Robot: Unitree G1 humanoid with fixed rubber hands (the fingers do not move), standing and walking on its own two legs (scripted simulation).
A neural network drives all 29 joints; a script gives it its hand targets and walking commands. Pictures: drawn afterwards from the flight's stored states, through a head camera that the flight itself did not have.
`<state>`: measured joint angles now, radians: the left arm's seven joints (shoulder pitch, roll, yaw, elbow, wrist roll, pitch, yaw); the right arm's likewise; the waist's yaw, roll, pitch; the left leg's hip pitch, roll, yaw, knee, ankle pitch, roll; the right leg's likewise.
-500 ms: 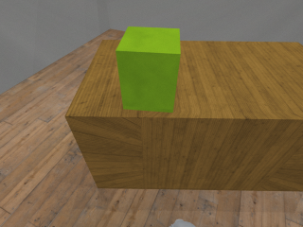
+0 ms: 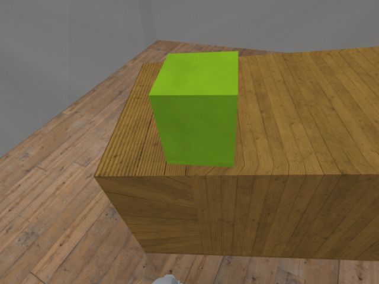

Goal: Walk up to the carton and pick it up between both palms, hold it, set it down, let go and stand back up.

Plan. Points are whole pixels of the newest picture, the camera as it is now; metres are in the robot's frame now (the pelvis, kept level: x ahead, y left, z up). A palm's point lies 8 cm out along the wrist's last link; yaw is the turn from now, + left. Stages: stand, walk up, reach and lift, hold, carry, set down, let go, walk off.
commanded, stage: walk up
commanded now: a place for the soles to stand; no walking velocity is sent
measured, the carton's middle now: (200, 110) +0.59 -0.01 +0.06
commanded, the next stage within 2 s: reach and lift in 1.78 s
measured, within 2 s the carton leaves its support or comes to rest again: neither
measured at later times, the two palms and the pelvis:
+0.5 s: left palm out of the picture +0.16 +0.29 -0.12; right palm out of the picture +0.16 -0.31 -0.09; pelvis +0.08 +0.00 -0.02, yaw +0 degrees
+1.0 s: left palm out of the picture +0.17 +0.29 -0.11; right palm (354, 279) +0.17 -0.31 -0.10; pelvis +0.08 +0.00 -0.02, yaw +0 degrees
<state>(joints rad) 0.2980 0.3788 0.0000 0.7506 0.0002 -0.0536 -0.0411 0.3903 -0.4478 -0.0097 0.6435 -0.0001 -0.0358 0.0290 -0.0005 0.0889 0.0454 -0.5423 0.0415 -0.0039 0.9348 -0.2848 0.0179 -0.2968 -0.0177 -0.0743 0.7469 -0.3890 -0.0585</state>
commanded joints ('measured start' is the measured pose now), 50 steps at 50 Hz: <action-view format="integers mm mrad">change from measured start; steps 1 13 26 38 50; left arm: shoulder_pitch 5 33 -76 -86 -95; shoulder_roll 337 231 196 209 226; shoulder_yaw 128 102 73 86 90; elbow -58 -27 -25 -37 -42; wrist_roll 23 -1 4 17 14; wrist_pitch -19 19 5 6 14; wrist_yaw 16 20 28 34 29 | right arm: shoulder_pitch -15 -23 -15 -94 -80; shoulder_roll -183 -243 -254 -227 -236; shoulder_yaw -117 -121 -99 -94 -89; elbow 15 -23 30 25 43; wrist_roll -53 -29 -34 -23 -21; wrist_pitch -64 -71 -64 -47 -47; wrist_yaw -18 -66 -65 -57 -61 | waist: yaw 44 0 0 18 9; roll -307 129 -29 -63 -3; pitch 46 -36 -102 -70 -38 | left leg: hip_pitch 42 132 238 118 107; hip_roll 8 233 180 135 170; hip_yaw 83 -271 -321 -229 -268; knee -174 -457 -391 -324 -405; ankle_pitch -116 24 -108 -168 -218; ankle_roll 15 221 112 125 142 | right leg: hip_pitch -46 -234 -230 -166 -171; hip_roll -243 -58 -46 -56 -35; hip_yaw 292 95 157 179 152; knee -307 243 -1 -67 -24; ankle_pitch -89 -29 97 -4 -53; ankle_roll -173 29 1 -30 -9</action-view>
